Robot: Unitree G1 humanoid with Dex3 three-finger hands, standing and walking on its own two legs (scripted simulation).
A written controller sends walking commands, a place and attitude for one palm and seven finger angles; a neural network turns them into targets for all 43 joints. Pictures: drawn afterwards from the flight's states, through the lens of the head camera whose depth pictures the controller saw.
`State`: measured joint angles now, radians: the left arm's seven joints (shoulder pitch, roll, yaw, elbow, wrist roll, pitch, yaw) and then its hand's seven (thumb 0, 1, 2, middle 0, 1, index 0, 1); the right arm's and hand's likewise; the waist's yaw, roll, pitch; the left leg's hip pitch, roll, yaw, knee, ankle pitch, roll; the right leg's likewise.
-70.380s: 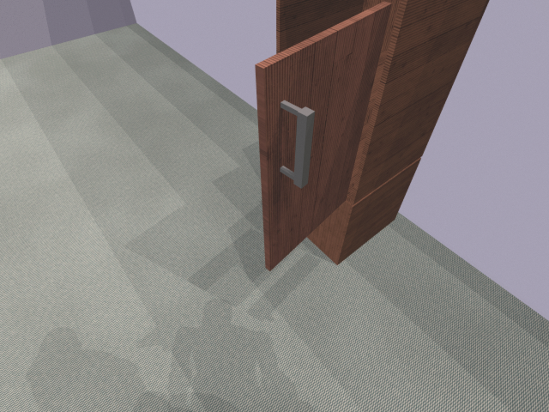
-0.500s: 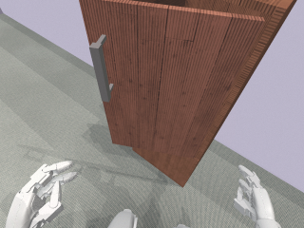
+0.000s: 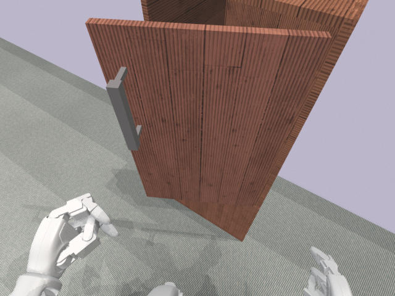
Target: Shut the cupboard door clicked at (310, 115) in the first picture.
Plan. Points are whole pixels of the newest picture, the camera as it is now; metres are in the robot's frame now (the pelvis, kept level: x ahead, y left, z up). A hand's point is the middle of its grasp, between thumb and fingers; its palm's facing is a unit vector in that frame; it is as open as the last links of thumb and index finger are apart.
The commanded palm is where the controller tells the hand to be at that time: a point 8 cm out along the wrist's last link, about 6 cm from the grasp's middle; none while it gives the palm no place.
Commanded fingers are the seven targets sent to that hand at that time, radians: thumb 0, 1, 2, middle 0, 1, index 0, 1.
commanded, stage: raise the hand and make a fist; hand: left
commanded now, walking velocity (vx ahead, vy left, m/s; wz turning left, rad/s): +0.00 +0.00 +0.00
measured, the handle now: (128, 112) +0.42 +0.17 +0.14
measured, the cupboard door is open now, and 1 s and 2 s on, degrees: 27 27 27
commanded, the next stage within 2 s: bring the fist close to the handle in 0.88 s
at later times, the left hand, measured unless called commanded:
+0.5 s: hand (68, 200) +0.23 +0.21 +0.15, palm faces +0.03 -1.00 -0.08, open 3.1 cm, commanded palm +0.20 +0.25 +0.15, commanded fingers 0.00 0.90 0.90 -1.30 -1.50 -1.30 -1.50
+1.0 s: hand (98, 207) +0.23 +0.17 +0.14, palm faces -0.03 -1.00 -0.07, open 3.1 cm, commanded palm +0.20 +0.22 +0.15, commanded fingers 0.00 0.90 0.90 -1.30 -1.50 -1.30 -1.50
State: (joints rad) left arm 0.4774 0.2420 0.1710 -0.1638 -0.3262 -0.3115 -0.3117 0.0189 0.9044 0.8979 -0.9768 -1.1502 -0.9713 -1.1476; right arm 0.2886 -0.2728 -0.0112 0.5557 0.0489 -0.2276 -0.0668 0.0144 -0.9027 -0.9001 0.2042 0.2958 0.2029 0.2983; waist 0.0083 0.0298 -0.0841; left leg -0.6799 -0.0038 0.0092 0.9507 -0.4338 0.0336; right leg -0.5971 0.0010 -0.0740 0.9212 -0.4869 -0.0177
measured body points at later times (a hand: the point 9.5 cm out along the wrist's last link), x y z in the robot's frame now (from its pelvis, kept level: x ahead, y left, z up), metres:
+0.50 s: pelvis +0.00 +0.01 +0.03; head +0.00 +0.01 +0.48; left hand +0.22 +0.26 +0.16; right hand +0.19 -0.20 -0.03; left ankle +0.02 +0.10 -0.69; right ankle -0.01 -0.11 -0.69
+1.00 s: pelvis +0.00 -0.02 +0.03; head -0.01 -0.04 +0.48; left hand +0.22 +0.22 +0.14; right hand +0.18 -0.25 -0.04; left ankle +0.02 +0.10 -0.69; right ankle -0.01 -0.11 -0.69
